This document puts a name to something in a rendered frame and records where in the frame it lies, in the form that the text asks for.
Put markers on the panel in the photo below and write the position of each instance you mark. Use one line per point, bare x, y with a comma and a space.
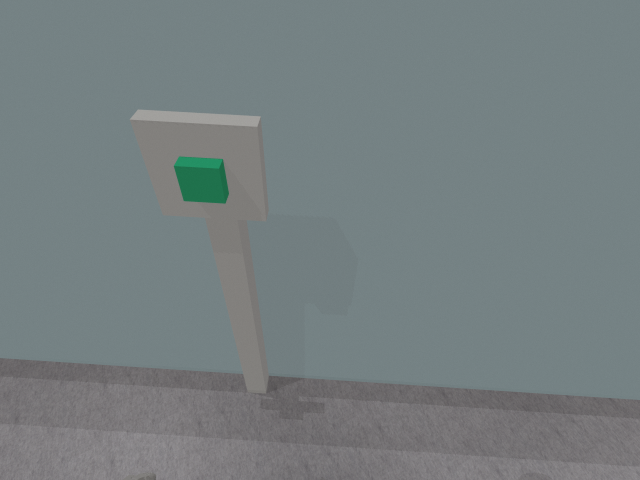
162, 137

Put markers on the button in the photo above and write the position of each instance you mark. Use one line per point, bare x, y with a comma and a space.
202, 179

